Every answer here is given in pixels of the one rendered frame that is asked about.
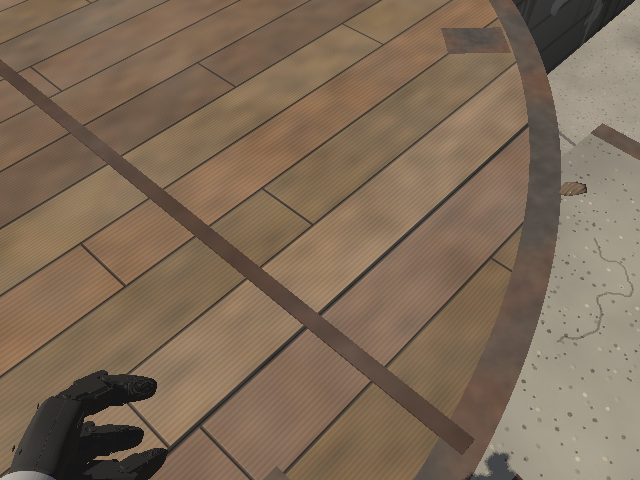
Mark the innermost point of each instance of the left robot hand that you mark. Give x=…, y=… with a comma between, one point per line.
x=59, y=444

